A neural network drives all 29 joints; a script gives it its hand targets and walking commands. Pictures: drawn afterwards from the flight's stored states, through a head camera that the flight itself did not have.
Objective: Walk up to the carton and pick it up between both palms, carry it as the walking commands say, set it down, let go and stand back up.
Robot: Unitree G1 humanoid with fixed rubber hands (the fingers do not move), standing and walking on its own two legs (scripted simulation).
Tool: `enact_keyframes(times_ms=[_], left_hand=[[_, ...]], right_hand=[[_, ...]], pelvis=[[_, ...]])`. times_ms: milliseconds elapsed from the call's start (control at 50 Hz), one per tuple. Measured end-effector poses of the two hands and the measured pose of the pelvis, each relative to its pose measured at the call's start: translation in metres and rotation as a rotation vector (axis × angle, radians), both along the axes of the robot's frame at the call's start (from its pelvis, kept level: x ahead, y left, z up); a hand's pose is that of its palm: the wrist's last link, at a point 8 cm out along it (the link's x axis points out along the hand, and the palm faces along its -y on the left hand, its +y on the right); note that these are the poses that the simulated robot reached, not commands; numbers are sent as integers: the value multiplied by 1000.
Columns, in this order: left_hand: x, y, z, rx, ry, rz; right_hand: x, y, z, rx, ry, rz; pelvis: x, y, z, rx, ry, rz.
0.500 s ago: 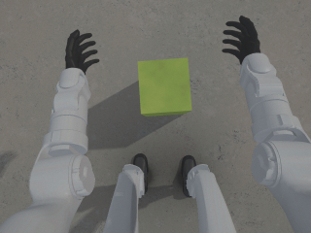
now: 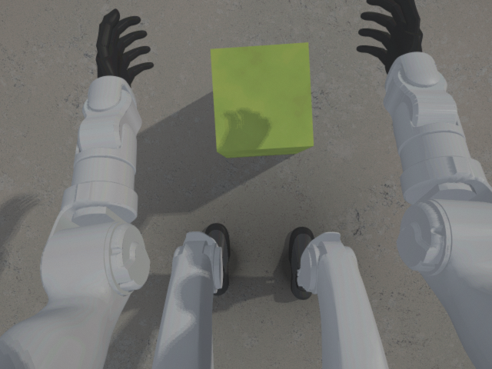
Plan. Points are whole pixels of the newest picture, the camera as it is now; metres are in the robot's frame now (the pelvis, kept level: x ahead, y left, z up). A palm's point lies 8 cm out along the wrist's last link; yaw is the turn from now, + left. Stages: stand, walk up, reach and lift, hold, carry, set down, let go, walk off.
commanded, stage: reach and lift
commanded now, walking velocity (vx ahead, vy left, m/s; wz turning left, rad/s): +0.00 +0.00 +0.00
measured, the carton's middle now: (260, 110) +0.53 +0.00 -0.45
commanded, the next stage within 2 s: none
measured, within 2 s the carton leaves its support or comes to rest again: neither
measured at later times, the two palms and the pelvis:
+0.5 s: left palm (157, 101) +0.51 +0.20 -0.27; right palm (356, 87) +0.54 -0.17 -0.27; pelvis -0.02 +0.00 -0.13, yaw +1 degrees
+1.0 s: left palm (176, 115) +0.51 +0.20 -0.39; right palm (336, 105) +0.53 -0.17 -0.39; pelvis -0.03 +0.00 -0.21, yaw +1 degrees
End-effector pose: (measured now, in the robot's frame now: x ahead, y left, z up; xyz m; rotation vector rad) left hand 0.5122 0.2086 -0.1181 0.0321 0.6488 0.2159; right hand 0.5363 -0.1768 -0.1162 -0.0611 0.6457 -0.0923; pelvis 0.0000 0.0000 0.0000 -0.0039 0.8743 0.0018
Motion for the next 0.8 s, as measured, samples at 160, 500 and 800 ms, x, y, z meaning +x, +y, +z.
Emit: enact_keyframes(times_ms=[160, 500, 800], left_hand=[[1, 0, -56, 3, -2, 11], [2, -9, -154, -5, 33, 6], [-5, -11, -237, -9, 89, -5]], right_hand=[[1, -2, -56, -6, -3, -6], [1, 4, -156, -5, 31, -9], [-9, 5, -238, -2, 81, -3]], pelvis=[[-9, -1, -53, 2, -14, 3], [-21, -1, -131, 10, -63, 2], [-30, -2, -184, 14, -172, 1]])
